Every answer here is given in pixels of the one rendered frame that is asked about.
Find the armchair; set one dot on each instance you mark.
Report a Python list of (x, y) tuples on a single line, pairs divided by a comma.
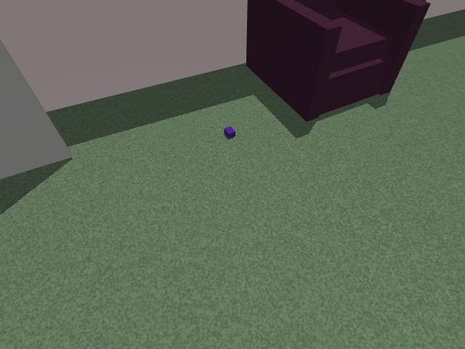
[(320, 55)]

